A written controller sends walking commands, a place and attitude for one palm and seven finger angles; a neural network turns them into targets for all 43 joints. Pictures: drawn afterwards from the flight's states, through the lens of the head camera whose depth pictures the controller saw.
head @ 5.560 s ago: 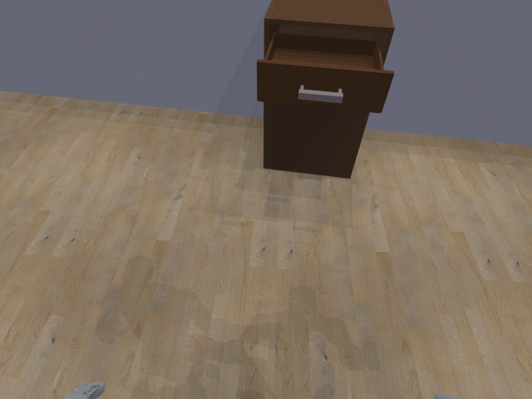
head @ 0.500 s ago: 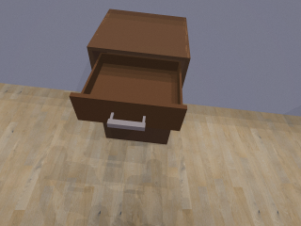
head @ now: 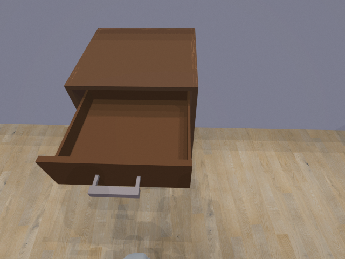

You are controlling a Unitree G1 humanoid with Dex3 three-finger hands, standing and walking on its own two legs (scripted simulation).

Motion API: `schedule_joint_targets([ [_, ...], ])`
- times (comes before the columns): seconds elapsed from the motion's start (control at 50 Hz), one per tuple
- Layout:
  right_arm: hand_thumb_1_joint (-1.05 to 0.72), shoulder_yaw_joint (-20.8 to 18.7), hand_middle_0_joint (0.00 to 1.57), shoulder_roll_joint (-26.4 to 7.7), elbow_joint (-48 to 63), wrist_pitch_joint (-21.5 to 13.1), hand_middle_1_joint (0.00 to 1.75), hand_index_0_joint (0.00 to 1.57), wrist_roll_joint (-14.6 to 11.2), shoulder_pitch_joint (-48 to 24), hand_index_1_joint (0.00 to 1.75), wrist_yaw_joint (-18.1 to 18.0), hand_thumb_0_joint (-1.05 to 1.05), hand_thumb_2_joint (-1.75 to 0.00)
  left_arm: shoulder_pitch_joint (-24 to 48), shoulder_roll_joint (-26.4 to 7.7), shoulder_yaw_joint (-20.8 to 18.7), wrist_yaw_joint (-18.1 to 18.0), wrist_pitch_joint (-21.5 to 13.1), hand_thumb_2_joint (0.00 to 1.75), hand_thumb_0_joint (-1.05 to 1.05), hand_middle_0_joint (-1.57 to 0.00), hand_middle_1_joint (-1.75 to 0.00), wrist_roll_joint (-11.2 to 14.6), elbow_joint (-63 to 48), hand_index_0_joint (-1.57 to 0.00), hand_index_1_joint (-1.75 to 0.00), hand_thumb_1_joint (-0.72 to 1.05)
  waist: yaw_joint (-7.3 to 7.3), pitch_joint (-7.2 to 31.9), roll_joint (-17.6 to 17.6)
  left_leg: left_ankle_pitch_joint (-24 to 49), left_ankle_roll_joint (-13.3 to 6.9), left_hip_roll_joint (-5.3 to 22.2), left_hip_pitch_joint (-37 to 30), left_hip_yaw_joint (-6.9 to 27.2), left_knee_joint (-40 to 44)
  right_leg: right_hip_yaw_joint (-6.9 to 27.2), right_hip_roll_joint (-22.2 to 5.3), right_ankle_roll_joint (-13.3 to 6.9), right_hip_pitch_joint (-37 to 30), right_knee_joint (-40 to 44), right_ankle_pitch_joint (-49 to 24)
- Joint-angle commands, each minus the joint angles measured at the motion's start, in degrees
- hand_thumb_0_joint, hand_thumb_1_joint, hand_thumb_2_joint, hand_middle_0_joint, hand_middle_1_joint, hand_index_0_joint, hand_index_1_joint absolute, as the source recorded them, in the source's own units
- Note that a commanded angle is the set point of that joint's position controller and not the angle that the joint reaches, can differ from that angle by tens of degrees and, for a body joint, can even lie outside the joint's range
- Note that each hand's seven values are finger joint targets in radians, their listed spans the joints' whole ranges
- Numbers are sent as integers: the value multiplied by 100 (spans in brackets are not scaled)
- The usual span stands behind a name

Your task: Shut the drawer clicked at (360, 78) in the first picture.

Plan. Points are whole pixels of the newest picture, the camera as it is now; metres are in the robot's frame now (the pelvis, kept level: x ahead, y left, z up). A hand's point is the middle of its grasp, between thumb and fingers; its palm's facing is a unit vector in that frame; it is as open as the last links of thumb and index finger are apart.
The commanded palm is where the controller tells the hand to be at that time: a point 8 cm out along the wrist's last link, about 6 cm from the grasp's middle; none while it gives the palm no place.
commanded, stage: come to a stop and stand still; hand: left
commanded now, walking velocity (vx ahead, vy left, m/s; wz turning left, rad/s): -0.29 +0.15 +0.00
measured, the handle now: (116, 185) +0.32 +0.18 -0.09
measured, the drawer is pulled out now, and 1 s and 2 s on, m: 0.30 0.30 0.30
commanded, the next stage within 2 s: look again from close up in 1.56 s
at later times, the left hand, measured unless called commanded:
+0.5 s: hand out of the picture +0.02 +0.20 -0.18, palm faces +0.03 -0.97 -0.25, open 7.4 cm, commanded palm none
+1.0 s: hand out of the picture +0.04 +0.16 -0.18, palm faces -0.03 -0.97 -0.23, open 7.4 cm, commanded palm none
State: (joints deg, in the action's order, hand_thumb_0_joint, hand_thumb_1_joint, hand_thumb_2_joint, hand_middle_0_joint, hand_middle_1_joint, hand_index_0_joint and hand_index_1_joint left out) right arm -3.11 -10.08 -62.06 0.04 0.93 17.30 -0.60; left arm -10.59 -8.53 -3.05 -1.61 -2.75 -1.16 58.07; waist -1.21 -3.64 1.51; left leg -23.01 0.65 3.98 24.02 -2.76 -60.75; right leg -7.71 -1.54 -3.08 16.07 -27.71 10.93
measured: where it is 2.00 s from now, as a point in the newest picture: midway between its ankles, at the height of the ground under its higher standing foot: outside the picture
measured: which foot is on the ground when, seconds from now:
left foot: up 0.00-0.18, down 0.20-1.00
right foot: down 0.00-0.22, up 0.24-0.52, down 0.54-1.00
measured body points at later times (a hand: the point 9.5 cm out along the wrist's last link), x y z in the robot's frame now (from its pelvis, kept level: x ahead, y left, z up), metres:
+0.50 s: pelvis +0.01 +0.01 +0.00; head +0.04 +0.01 +0.44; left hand +0.02 +0.25 -0.16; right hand +0.10 -0.22 -0.15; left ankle +0.07 +0.12 -0.74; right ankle -0.04 -0.11 -0.72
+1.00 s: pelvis +0.01 -0.02 -0.01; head +0.02 -0.03 +0.44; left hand +0.04 +0.21 -0.16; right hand -0.04 -0.24 -0.17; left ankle +0.07 +0.12 -0.74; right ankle -0.04 -0.12 -0.74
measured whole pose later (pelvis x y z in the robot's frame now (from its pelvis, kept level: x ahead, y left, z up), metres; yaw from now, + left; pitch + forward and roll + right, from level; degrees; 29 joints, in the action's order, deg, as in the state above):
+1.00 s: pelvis +0.01 -0.02 -0.01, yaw -1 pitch +0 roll +0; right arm 0.0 -8.8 -60.9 0.3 0.8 22.3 -0.2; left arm -17.2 -9.9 0.5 -2.1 -0.3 -1.0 57.1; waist -1.4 -1.7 0.5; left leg -11.1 1.9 2.8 19.4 -1.2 -31.0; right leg -0.7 1.1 -1.9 11.3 -33.2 21.6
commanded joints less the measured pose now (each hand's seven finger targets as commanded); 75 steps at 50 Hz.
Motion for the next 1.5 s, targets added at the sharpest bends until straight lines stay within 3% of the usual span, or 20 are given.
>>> schedule_joint_targets([
  [0.0, -90, 126, 20, 78, 99, 46, 30, 20, -35, 451, 30, -58, 0, -90, -302, -757, -31, -23, 39, 90, 0, -20, -30, -14, -137, -20, -30, 90, 50, 461, -610, 242, 171, -12, -488, -5, 1290, 932, -1408, -674, -108, 1138, -2529],
  [0.08, -90, 53, 20, -131, 298, 118, 30, 20, -68, 78, 30, -72, 0, -90, -445, -1009, -115, -81, 179, 90, 0, -20, -30, -8, -44, -20, -30, 90, 173, 583, -878, 335, 192, -138, -528, 20, 2159, 1093, -1498, -754, -613, 700, -2933],
  [0.14, -90, 0, 20, -238, 285, 110, 30, 20, -49, 169, 30, -83, 0, -90, -393, -1003, -146, -103, 279, 90, 0, -20, -30, 20, -11, -20, -30, 90, 46, 470, -870, 1506, 125, -96, -1292, 32, 3348, 1036, -1341, -458, -215, 214, -2349],
  [0.2, -90, -47, 20, -818, 486, 50, 30, 20, -3, -46, 30, -129, 0, -90, -728, -516, -41, -128, 384, 90, 0, -20, -30, 46, -70, -20, -30, 90, 218, 469, 893, 4917, -808, 1461, -1316, 1298, 4122, 261, -42, 295, 46, -1224, 1301],
  [0.22, -90, -34, 20, -844, 479, 9, 30, 20, 15, -149, 30, -176, 0, -90, -729, -551, -28, -145, 447, 90, 0, -20, -30, 43, -27, -20, -30, 90, 199, 501, 1311, 5162, -1109, 1643, -1179, 1630, 4346, 527, 109, 380, 212, -2152, 2319],
  [0.24, -90, -22, 20, -808, 504, 11, 30, 20, 18, -292, 30, -230, 0, -90, -704, -604, -55, -151, 482, 90, 0, -20, -30, 35, 35, -20, -30, 90, 202, 525, 1106, 5116, -1238, 1618, -1144, 1538, 4259, 874, 63, 360, 297, -2747, 2320],
  [0.32, -90, -30, 20, -694, 616, 11, 30, 20, -6, -707, 30, -228, 0, -90, -780, -598, -83, -85, 471, 90, 0, -20, -30, 24, 145, -20, -30, 90, 245, 688, 438, 4506, -1121, 1213, -1574, 883, 4055, 960, 64, 489, 714, -3236, 1680],
  [0.44, -90, -108, 20, -763, 392, 81, 30, 20, 5, -479, 30, -152, 0, -90, -707, -432, 58, -62, 477, 90, 0, -20, -30, 13, 116, -20, -30, 90, 30, 642, 811, 2213, -1013, 1110, -1557, 1211, 4416, 661, -11, 425, 23, -1059, 1685],
  [0.46, -90, -219, 20, -1242, 741, 1, 30, 20, -66, -882, 30, -144, 0, -90, -1385, -628, 158, -186, 326, 90, 0, -20, -30, -28, 162, -20, -30, 90, 380, 752, 384, 3730, -624, 965, -1895, 784, 2820, 1039, -178, 271, 412, 39, 866],
  [0.48, -90, -105, 20, -583, 990, 6, 30, 20, -70, -713, 30, -31, 0, -90, -1162, -790, 110, -192, 230, 90, 0, -20, -30, -82, -167, -20, -30, 90, 231, 530, -652, 1849, -389, 339, -603, 332, 2427, 1624, -433, 165, -6, 699, 210],
  [0.5, -90, -39, 20, -402, 1096, 24, 30, 20, -38, -544, 30, 32, 0, -90, -892, -990, 111, -188, 151, 90, 0, -20, -30, -87, -334, -20, -30, 90, 8, 417, -968, 474, -168, -93, -300, -103, 2055, 2101, -972, -160, 9, 806, -433],
  [0.52, -90, 16, 20, -213, 1127, 46, 30, 20, 11, -349, 30, 81, 0, -90, -667, -1192, 137, -157, 74, 90, 0, -20, -30, -82, -474, -20, -30, 90, -109, 865, -547, 174, -21, -251, -694, -109, 2143, 2167, -1218, -398, -8, 590, -782],
  [0.56, -90, 29, 20, -317, 1162, 41, 30, 20, -14, -372, 30, 81, 0, -90, -452, -1075, 85, -174, 34, 90, 0, -20, -30, -36, -588, -20, -30, 90, -123, 590, -1515, 378, -98, -270, -578, -14, 2086, 1931, -955, -440, 12, 308, -959],
  [0.6, -90, 42, 20, -374, 1054, 9, 30, 20, -27, -102, 30, 54, 0, -90, -397, -959, 122, -171, 100, 90, 0, -20, -30, -27, -665, -20, -30, 90, -216, 339, -954, 928, -136, -175, -1119, 98, 2666, 1537, -705, -253, 514, 103, -265],
  [0.62, -90, 53, 20, -444, 974, -20, 30, 20, -4, -47, 30, 53, 0, -90, -405, -909, 137, -146, 163, 90, 0, -20, -30, -24, -681, -20, -30, 90, -159, -25, 50, 1019, -206, -14, -1146, 318, 3016, 1349, -433, -125, 850, -40, 646],
  [0.64, -90, 67, 20, -535, 979, -10, 30, 20, 28, -31, 30, 49, 0, -90, -550, -864, 144, -146, 228, 90, 0, -20, -30, -18, -700, -20, -30, 90, -72, -421, 465, 465, -343, 216, -568, 730, 3409, 1161, -106, -8, 818, -51, 1597],
  [0.68, -90, 77, 20, -581, 1046, 38, 30, 20, 37, -151, 30, 43, 0, -90, -914, -846, 156, -127, 253, 90, 0, -20, -30, -20, -604, -20, -30, 90, 103, -678, 86, -583, -368, 155, 177, 887, 3688, 1220, -56, 4, 549, 232, 2204],
  [0.74, -90, 121, 20, -475, 936, 18, 30, 20, 47, 160, 30, 44, 0, -90, -818, -920, 178, -90, 227, 90, 0, -20, -30, -11, -603, -20, -30, 90, 10, -486, -441, -77, -224, -63, -457, 483, 3297, 1537, -341, -147, 972, 603, 2543],
  [1.06, -90, 266, 20, -372, 165, -211, 30, 20, -47, 517, 30, -76, 0, -90, -1067, -694, 245, -83, 116, 90, 0, -20, -30, 53, -87, -20, -30, 90, 128, 281, -83, 2232, -258, 239, -1191, 474, 3402, 1206, -304, 30, -332, 349, -433],
  [1.48, -90, 267, 20, -447, 26, -183, 30, 20, -72, -32, 30, -103, 0, -90, -1163, -679, 272, -80, 94, 90, 0, -20, -30, 26, 172, -20, -30, 90, 117, 176, -219, 2490, -237, 237, -1613, 451, 3550, 1138, -416, 137, -482, 694, -1005],
])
